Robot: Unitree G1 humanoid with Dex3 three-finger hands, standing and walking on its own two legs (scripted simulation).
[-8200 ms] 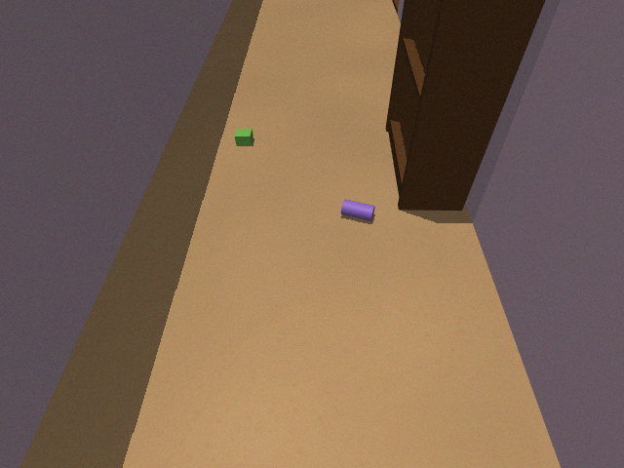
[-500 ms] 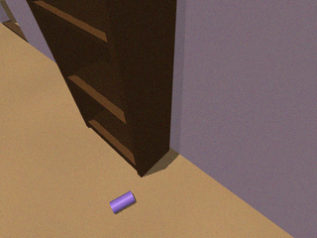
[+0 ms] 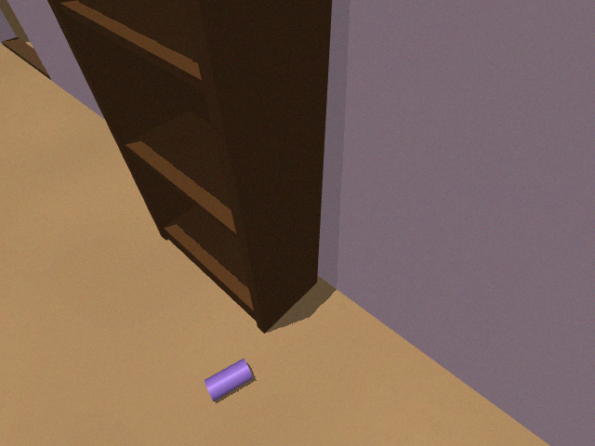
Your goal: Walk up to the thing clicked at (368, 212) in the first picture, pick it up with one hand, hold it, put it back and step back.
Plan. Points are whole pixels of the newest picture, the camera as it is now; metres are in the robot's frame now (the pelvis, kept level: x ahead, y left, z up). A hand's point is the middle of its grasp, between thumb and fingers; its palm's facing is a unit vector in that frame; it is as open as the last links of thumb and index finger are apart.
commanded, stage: stand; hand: left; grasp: from above
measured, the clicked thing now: (229, 379) +0.44 +0.25 -0.75
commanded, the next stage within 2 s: rise first in 0.48 s
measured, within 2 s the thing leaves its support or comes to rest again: neither
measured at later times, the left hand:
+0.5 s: hand out of the picture +0.07 +0.26 -0.16, palm faces -0.03 -0.94 -0.34, open 7.4 cm
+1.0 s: hand out of the picture +0.15 +0.26 -0.19, palm faces -0.08 -0.91 -0.41, open 12.3 cm
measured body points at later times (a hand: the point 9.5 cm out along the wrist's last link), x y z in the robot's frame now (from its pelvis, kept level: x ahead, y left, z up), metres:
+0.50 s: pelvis +0.00 +0.00 +0.00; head +0.01 +0.00 +0.45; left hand +0.07 +0.30 -0.13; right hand +0.08 -0.30 -0.13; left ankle +0.01 +0.14 -0.75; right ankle -0.03 -0.13 -0.75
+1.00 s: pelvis -0.01 +0.00 -0.04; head +0.06 +0.01 +0.41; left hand +0.15 +0.30 -0.16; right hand +0.09 -0.26 -0.15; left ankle +0.01 +0.14 -0.75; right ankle -0.03 -0.13 -0.75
